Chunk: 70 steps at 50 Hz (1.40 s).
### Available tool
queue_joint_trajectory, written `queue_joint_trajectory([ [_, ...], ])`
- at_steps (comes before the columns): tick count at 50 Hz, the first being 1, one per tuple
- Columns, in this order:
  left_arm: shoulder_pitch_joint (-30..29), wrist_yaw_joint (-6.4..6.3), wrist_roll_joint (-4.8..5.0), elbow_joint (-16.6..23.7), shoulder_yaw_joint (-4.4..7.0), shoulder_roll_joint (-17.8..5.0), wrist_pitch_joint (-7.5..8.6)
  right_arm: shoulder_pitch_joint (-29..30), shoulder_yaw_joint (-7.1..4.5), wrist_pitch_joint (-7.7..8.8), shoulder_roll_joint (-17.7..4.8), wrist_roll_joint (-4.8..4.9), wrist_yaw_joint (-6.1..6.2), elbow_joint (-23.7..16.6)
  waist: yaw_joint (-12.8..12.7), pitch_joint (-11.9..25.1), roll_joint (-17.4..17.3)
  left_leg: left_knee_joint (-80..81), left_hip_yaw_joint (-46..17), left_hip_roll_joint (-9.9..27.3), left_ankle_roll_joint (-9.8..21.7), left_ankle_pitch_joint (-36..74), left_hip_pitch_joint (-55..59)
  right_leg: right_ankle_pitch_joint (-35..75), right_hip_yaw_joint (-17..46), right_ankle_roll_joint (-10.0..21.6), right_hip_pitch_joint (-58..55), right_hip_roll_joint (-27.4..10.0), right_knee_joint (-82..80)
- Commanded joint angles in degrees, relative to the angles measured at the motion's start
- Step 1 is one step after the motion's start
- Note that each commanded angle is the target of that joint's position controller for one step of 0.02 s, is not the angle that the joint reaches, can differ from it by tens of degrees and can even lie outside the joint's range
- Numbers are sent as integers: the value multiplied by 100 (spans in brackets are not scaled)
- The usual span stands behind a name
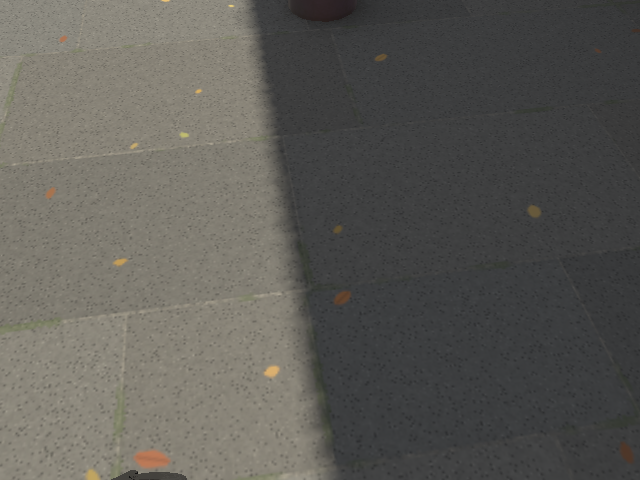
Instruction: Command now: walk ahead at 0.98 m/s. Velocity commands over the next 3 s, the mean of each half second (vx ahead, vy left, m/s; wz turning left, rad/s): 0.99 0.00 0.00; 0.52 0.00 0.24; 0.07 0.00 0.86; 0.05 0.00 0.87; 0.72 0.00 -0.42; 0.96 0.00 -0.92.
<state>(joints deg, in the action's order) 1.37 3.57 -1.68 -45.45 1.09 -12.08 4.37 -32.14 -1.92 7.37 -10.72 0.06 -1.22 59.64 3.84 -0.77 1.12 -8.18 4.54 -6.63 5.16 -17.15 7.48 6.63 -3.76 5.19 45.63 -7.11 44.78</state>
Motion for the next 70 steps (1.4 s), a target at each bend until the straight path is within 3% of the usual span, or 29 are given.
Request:
queue_joint_trajectory([
  [1,-716,9,81,456,-52,-189,57,100,-73,151,-833,28,78,-323,-206,-923,-248,949,-389,1468,337,3912,-1150,570,-393,146,-1305,394,-1042],
  [4,-372,-111,56,409,50,-521,59,-20,-98,37,-1161,-108,192,-246,-477,-247,-667,-383,-226,1669,166,7297,271,-452,-633,343,-1831,1058,-1311],
  [6,1447,-259,69,-100,239,-926,55,218,-178,-141,-1424,-265,304,-236,-1352,740,-918,-2731,-195,1812,175,7751,277,-1212,-397,544,-3533,1234,-1457],
  [7,2537,-361,-15,-410,367,-1176,36,499,-188,-175,-1375,-273,305,-318,-1864,1189,-821,-4386,-123,1629,218,6550,-690,-1664,-21,701,-4923,817,-1479],
  [8,3070,-442,-179,-496,508,-1652,16,355,-37,-123,-598,-177,192,-556,-1598,1740,353,-6699,-133,896,216,2389,-2653,-3245,1930,1022,-6457,-702,-1319],
  [9,2816,-315,-165,-522,543,-1595,14,-153,-2,-1,-404,164,82,-683,-1041,2300,1439,-8103,-909,104,159,-858,-4464,-4153,5131,1656,-7326,-1589,-2580],
  [10,2225,-242,-68,-521,502,-1181,47,676,-57,18,-803,104,151,-856,-981,1284,534,-7915,-1049,654,335,-170,-5070,-4141,4430,1364,-6596,-1216,-2958],
  [12,1776,-204,-75,-624,355,-547,153,1344,-28,2,-677,-9,99,-1017,-633,228,-449,-7186,-991,1052,324,344,-4766,-2975,2970,1060,-4822,-840,-3267],
  [15,1914,-276,43,-896,229,-328,287,1365,69,-248,-308,-260,-97,-1155,-133,-281,-120,-6537,-927,1397,68,331,-4443,-2623,2001,782,-3546,-349,-3721],
  [20,2286,-199,171,-959,223,-561,443,3065,178,-251,-431,-255,-216,-1861,-348,-929,-127,-4157,-139,1451,-146,2018,-4509,-394,660,598,-2943,288,-4266],
  [23,2714,-236,256,-1073,242,-849,512,3638,248,-209,-413,-126,-267,-2023,-573,-908,-25,-2841,232,1113,31,3041,-3636,963,470,442,-3393,93,-4719],
  [26,2890,-308,164,-1145,245,-1105,433,3633,160,-208,-742,-166,-172,-2040,-497,-500,246,-2319,438,642,235,2537,-3526,3565,228,310,-5008,-124,-3996],
  [29,2652,-486,-32,-1173,319,-1419,187,1398,-70,-203,-1217,-211,33,-1389,641,775,617,-2112,246,236,472,1627,-1419,4933,116,150,-5297,-262,-899],
  [30,2546,-512,-12,-1103,292,-1263,163,409,-174,-190,-1461,-325,130,-1094,993,1217,541,-2203,-266,837,602,1604,-165,3521,103,95,-4380,-20,792],
  [31,3463,-405,228,-917,62,-89,171,243,-318,-152,-2047,-554,168,-1055,184,2094,-1351,-2614,-2909,2994,1375,3287,1983,-2517,121,-137,-1985,976,3604],
  [32,3570,-481,409,-1016,154,-654,225,226,-365,-190,-1832,-312,38,-1058,354,3082,-1029,-1957,-4517,3264,1821,3921,2401,-3640,954,-93,-1274,1359,4677],
  [34,2172,-511,249,-651,139,-702,263,1136,-202,-112,-1091,-184,4,-993,61,1116,-178,-1596,-2638,2643,1288,4886,499,-2816,880,-108,-804,718,3853],
  [35,1722,-435,397,-565,153,-706,295,1758,-79,-4,-718,71,-74,-1177,30,921,-165,-1288,-2089,2341,1224,4791,-114,-3052,1056,-219,-944,530,3840],
  [36,1701,-398,430,-483,208,-754,240,1930,-22,67,-605,42,-104,-1089,-284,700,-186,-1047,-1735,2182,1099,4838,-752,-2850,994,-211,-1219,344,3486],
  [41,1027,-416,172,90,107,-371,108,1941,-131,13,-1200,73,11,-875,-680,71,-202,-656,-1107,1509,999,5884,-2192,-2125,503,-574,-1560,486,1057],
  [46,-39,-463,183,502,126,-611,14,1462,-305,-280,-1501,233,201,-881,-286,424,-554,-1223,-1184,1046,300,4325,-2305,-214,482,-719,-2501,1145,-1346],
  [50,268,-475,90,514,269,-1042,48,1844,-340,-445,-1261,208,339,-1141,-654,507,-690,-2386,-1991,1000,77,2913,-2018,93,904,-516,-2972,894,-2231],
  [51,793,-501,-25,404,306,-1184,110,1933,-300,-471,-1072,150,333,-1330,-811,982,-420,-3385,-1877,635,-136,2303,-2335,1085,1100,-265,-3930,431,-2350],
  [52,1225,-584,-130,401,308,-1374,81,1740,-180,-481,-658,-12,315,-1527,-808,1678,601,-4943,-1285,12,-414,-762,-3428,3928,2092,180,-5433,-843,-1788],
  [53,1083,-547,-174,517,255,-1277,6,319,-106,-484,-641,132,233,-1478,-187,2906,1722,-6306,-1347,-23,-534,-2730,-4105,4139,3706,1339,-6364,-2353,-1629],
  [55,306,-574,84,842,179,-654,-152,781,-365,-760,-1486,199,234,-1383,-311,1825,568,-6963,-1040,737,-862,-1709,-4668,759,2883,1129,-5081,-1642,-2194],
  [58,-152,-616,-11,743,233,-873,-272,1302,-439,-1057,-1305,147,365,-1684,-126,650,483,-6694,-732,1049,-1007,-851,-4271,-749,1596,776,-3056,-903,-2903],
  [62,-91,-672,-9,629,345,-1001,-244,1553,-372,-1052,-931,139,344,-2039,-173,806,561,-5714,-523,1219,-943,-443,-4006,-293,782,930,-3112,-995,-3069],
  [70,-106,-565,250,474,551,-1331,-363,1673,-505,-1152,-1163,127,78,-2253,-57,926,700,-3059,109,994,-310,224,-2427,-1452,-201,285,-3269,-1267,-2560],
])
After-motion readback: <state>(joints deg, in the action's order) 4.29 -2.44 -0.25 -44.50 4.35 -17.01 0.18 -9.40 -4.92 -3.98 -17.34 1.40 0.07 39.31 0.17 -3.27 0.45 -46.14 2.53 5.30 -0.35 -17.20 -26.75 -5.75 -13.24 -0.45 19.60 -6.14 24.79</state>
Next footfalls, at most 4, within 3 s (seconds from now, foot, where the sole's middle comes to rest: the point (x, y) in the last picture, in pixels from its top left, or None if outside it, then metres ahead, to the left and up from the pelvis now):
0.14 right None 0.35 -0.08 -0.77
0.60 left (273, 344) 0.81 0.09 -0.77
1.02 right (327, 249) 1.09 -0.06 -0.77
1.44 left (245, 313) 0.91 0.16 -0.77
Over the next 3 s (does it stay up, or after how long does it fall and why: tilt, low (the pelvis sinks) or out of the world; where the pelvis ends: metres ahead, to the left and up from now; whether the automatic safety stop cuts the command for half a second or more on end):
stays up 1.40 0.42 0.00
